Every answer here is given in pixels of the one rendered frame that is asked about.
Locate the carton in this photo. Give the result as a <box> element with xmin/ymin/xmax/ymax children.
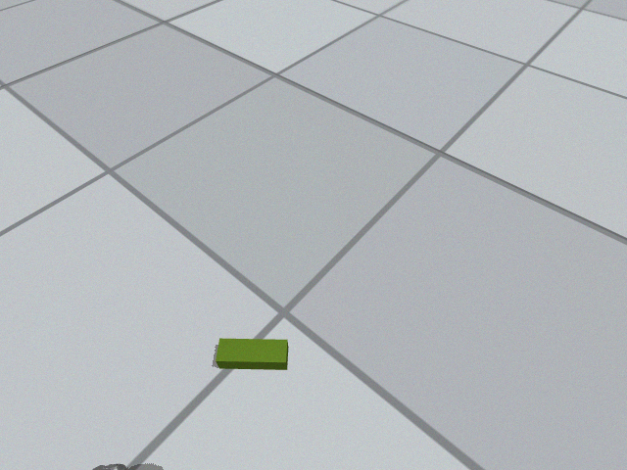
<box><xmin>216</xmin><ymin>339</ymin><xmax>288</xmax><ymax>370</ymax></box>

